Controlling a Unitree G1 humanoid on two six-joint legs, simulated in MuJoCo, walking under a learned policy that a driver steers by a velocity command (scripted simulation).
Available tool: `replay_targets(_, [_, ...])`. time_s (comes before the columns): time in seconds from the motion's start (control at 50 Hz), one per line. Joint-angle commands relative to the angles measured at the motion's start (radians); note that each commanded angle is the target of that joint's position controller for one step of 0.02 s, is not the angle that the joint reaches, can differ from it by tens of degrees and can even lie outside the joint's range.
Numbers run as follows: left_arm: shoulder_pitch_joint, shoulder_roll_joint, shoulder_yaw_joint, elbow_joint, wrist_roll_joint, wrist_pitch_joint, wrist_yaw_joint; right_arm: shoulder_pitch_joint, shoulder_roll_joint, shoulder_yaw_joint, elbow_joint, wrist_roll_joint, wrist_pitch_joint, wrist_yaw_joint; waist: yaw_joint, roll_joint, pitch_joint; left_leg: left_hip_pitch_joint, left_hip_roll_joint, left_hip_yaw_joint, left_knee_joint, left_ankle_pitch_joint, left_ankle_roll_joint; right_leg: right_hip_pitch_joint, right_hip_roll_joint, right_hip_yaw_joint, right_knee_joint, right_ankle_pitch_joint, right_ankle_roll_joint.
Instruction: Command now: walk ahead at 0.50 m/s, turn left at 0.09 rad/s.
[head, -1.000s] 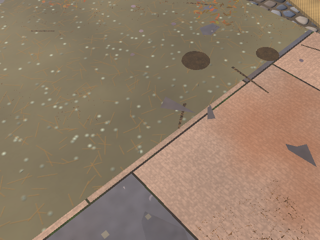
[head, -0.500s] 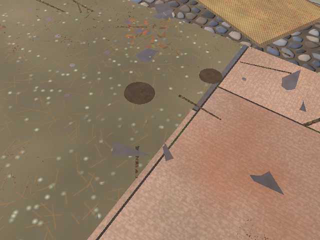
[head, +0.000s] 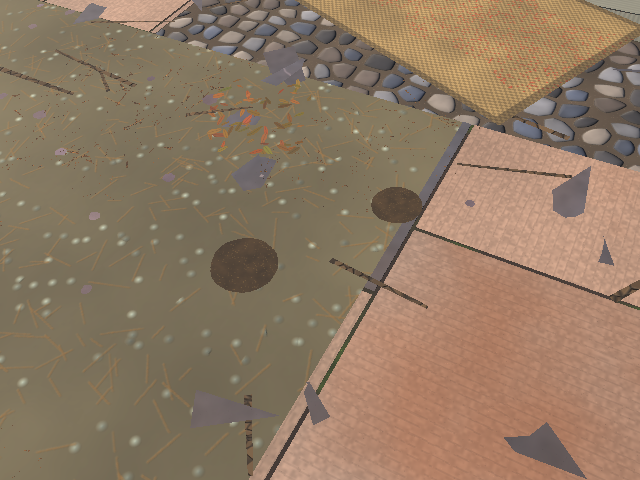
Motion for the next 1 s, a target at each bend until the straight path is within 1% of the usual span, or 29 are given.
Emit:
replay_targets(0.02, [0.064,0.105,0.025,-0.010,-0.008,-0.034,0.007,0.058,-0.047,-0.016,-0.023,-0.007,0.018,0.013,-0.006,-0.100,-0.008,-0.141,0.032,-0.040,0.000,0.068,-0.010,0.108,-0.271,0.219,-0.248,0.196,-0.111])
replay_targets(0.12, [0.132,0.094,0.022,0.031,-0.004,-0.043,0.011,-0.120,-0.039,-0.016,-0.076,-0.003,0.024,0.023,0.021,-0.085,0.054,-0.270,0.029,-0.056,-0.143,0.245,-0.022,0.140,-0.262,0.091,-0.292,0.227,-0.086])
replay_targets(0.2, [0.169,0.100,0.019,0.057,-0.005,-0.046,0.020,-0.257,-0.016,0.002,-0.125,-0.006,0.019,0.033,0.051,-0.086,0.078,-0.225,0.014,0.027,-0.337,0.347,-0.010,0.168,-0.257,-0.008,-0.288,0.327,-0.065])
replay_targets(0.26, [0.217,0.114,0.020,0.087,-0.001,-0.039,0.031,-0.323,-0.020,0.006,-0.161,-0.009,0.016,0.038,0.067,-0.083,0.088,-0.217,-0.003,0.079,-0.428,0.302,0.025,0.270,-0.283,-0.048,-0.236,0.450,-0.055])
replay_targets(0.28, [0.220,0.121,0.022,0.092,0.000,-0.035,0.035,-0.324,-0.024,0.005,-0.167,-0.010,0.016,0.038,0.062,-0.087,0.083,-0.202,-0.016,0.094,-0.449,0.265,0.041,0.305,-0.290,-0.063,-0.200,0.534,-0.050])
replay_targets(0.32, [0.205,0.144,0.026,0.095,0.003,-0.026,0.042,-0.278,-0.039,-0.003,-0.162,-0.012,0.016,0.033,0.032,-0.113,0.039,-0.112,-0.073,0.138,-0.467,0.169,0.083,0.352,-0.298,-0.099,-0.071,0.842,-0.037])
replay_targets(0.34, [0.198,0.158,0.030,0.096,0.006,-0.019,0.044,-0.216,-0.053,-0.011,-0.147,-0.013,0.016,0.029,0.004,-0.126,-0.003,-0.038,-0.109,0.155,-0.473,0.114,0.107,0.363,-0.300,-0.115,0.042,0.970,-0.033])
replay_targets(0.36, [0.193,0.171,0.033,0.092,0.007,-0.009,0.044,-0.115,-0.075,-0.024,-0.118,-0.016,0.012,0.025,-0.036,-0.127,-0.064,0.080,-0.144,0.157,-0.507,0.089,0.134,0.343,-0.298,-0.126,0.207,0.987,-0.028])
replay_targets(0.38, [0.177,0.177,0.034,0.079,0.002,-0.003,0.043,0.041,-0.116,-0.046,-0.072,-0.026,0.005,0.017,-0.110,-0.094,-0.145,0.307,-0.131,0.095,-0.579,0.113,0.177,0.213,-0.280,-0.140,0.438,0.832,-0.006])
replay_targets(0.4, [0.186,0.118,0.019,0.027,-0.012,-0.010,0.033,0.155,-0.228,-0.082,-0.060,-0.034,0.007,-0.001,-0.136,0.055,-0.260,0.594,0.122,-0.257,-0.604,0.029,0.274,-0.090,-0.206,-0.155,0.795,0.373,0.035])
replay_targets(0.42, [0.163,0.099,0.022,-0.030,-0.017,-0.019,0.016,0.107,-0.279,-0.093,-0.076,-0.005,0.019,0.000,-0.078,0.189,-0.327,0.748,0.315,-0.769,-0.763,0.121,0.406,-0.415,0.013,-0.007,1.071,-0.354,0.074])
replay_targets(0.44, [0.049,0.138,0.028,-0.050,-0.002,-0.029,0.011,0.078,-0.253,-0.089,-0.069,0.017,0.028,-0.005,-0.089,0.031,-0.215,0.680,0.273,-0.629,-0.782,0.136,0.367,-0.521,-0.068,0.128,1.065,-0.262,0.059])
replay_targets(0.46, [0.022,0.125,0.022,-0.065,-0.012,-0.042,0.007,0.023,-0.203,-0.077,-0.071,0.020,0.027,-0.011,-0.058,-0.009,-0.104,0.540,0.247,-0.508,-0.804,0.195,0.328,-0.515,-0.110,0.124,0.984,-0.174,0.056])
replay_targets(0.48, [0.034,0.119,0.023,-0.053,-0.010,-0.043,0.009,-0.021,-0.156,-0.064,-0.074,0.016,0.025,-0.013,-0.010,-0.065,-0.030,0.414,0.195,-0.422,-0.828,0.292,0.280,-0.458,-0.141,0.121,0.886,-0.142,0.060])
replay_targets(0.5, [0.040,0.114,0.024,-0.056,0.008,-0.028,0.010,-0.048,-0.133,-0.056,-0.074,0.022,0.018,-0.018,0.023,-0.063,-0.003,0.330,0.147,-0.355,-0.840,0.369,0.254,-0.400,-0.158,0.124,0.824,-0.138,0.076])
replay_targets(0.54, [0.067,0.095,0.021,-0.054,0.029,0.010,0.003,-0.051,-0.126,-0.050,-0.078,0.027,-0.001,-0.017,0.051,-0.036,-0.023,0.266,0.097,-0.291,-0.852,0.451,0.244,-0.329,-0.160,0.112,0.758,-0.132,0.104])
replay_targets(0.56, [0.066,0.086,0.019,-0.057,0.029,0.022,-0.001,-0.038,-0.136,-0.052,-0.073,0.028,-0.010,-0.016,0.056,-0.030,-0.025,0.255,0.084,-0.264,-0.862,0.476,0.242,-0.332,-0.159,0.099,0.725,-0.114,0.114])
replay_targets(0.6, [-0.008,0.084,0.019,-0.089,0.027,0.032,-0.005,-0.001,-0.160,-0.057,-0.067,0.026,-0.016,-0.014,0.039,-0.011,-0.003,0.235,0.063,-0.254,-0.884,0.460,0.230,-0.367,-0.162,0.084,0.640,-0.044,0.133])
replay_targets(0.7, [-0.207,0.090,0.014,-0.162,0.018,0.032,-0.011,0.099,-0.166,-0.059,-0.059,0.023,-0.009,-0.015,-0.037,0.022,0.017,0.328,0.043,-0.285,-0.871,0.447,0.184,-0.456,-0.138,0.085,0.412,0.131,0.145])
replay_targets(0.8, [-0.333,0.099,0.004,-0.222,0.007,0.016,-0.017,0.160,-0.178,-0.060,-0.058,0.009,-0.004,-0.027,-0.078,0.036,0.018,0.438,0.068,-0.338,-0.793,0.558,0.175,-0.443,-0.086,0.090,0.256,0.143,0.124])
replay_targets(0.84, [-0.301,0.121,0.007,-0.226,0.004,0.008,-0.015,0.133,-0.195,-0.065,-0.071,0.005,-0.004,-0.036,-0.047,0.048,0.014,0.437,0.082,-0.368,-0.752,0.595,0.149,-0.349,-0.071,0.109,0.185,0.104,0.103])
replay_targets(0.86, [-0.239,0.136,0.012,-0.212,0.001,0.003,-0.011,0.096,-0.207,-0.068,-0.083,0.004,-0.005,-0.037,-0.012,0.055,0.001,0.401,0.078,-0.369,-0.714,0.643,0.127,-0.241,-0.054,0.107,0.147,0.065,0.087])
replay_targets(0.88, [-0.139,0.160,0.022,-0.182,0.001,-0.003,-0.002,0.068,-0.219,-0.070,-0.093,0.003,-0.010,-0.034,0.032,0.050,-0.041,0.366,0.058,-0.365,-0.626,0.735,0.106,-0.093,-0.024,0.094,0.125,0.025,0.069])
replay_targets(0.9, [0.001,0.188,0.035,-0.146,0.005,-0.016,0.011,0.051,-0.215,-0.069,-0.096,0.011,-0.016,-0.024,0.105,-0.003,-0.117,0.309,-0.003,-0.321,-0.443,0.729,0.082,0.105,-0.043,0.104,0.059,0.051,0.043])
replay_targets(0.92, [0.159,0.260,0.052,-0.139,0.029,-0.023,0.030,0.061,-0.145,-0.049,-0.126,0.023,-0.026,-0.015,0.157,-0.104,-0.267,0.184,-0.069,-0.254,-0.170,0.474,0.060,0.341,-0.259,0.316,0.028,-0.151,-0.005])
replay_targets(0.94, [0.147,0.343,0.070,-0.147,0.043,-0.011,0.032,0.190,-0.056,-0.032,-0.154,0.053,-0.021,-0.017,0.075,-0.344,-0.364,-0.120,-0.226,-0.143,0.085,-0.243,0.029,0.544,-0.514,0.776,-0.083,-0.209,-0.120])
replay_targets(0.96, [0.083,0.263,0.062,-0.154,0.024,0.004,0.026,0.173,-0.148,-0.040,-0.124,0.014,-0.005,-0.026,0.052,-0.205,-0.272,-0.211,-0.128,-0.142,0.182,-0.197,0.040,0.431,-0.490,0.837,-0.114,-0.350,-0.129])
replay_targets(0.98, [0.017,0.172,0.040,-0.167,0.015,0.006,0.024,0.101,-0.162,-0.046,-0.123,0.004,0.001,-0.019,0.046,-0.093,-0.130,-0.208,-0.084,-0.132,0.173,-0.094,0.037,0.284,-0.440,0.665,-0.134,-0.336,-0.105])
replay_targets(1.0, [-0.020,0.129,0.028,-0.163,0.015,0.004,0.020,0.061,-0.144,-0.043,-0.129,0.004,0.004,-0.010,0.034,-0.060,-0.060,-0.185,-0.052,-0.117,0.133,-0.034,0.028,0.188,-0.386,0.517,-0.155,-0.201,-0.083])
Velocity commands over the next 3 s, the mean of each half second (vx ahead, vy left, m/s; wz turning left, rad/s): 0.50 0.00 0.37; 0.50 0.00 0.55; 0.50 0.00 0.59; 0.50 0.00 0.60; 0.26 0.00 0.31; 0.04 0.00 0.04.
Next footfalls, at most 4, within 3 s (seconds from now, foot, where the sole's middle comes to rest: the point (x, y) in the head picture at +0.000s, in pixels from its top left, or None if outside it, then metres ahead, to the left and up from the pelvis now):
0.38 left None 0.34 0.12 -0.78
0.92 right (309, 391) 0.69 0.08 -0.78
1.44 left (164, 370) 0.76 0.41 -0.78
1.98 right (111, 267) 1.07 0.60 -0.78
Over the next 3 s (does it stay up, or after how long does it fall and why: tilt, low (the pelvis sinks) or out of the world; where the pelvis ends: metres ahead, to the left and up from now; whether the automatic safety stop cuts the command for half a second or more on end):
stays up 0.99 0.70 0.00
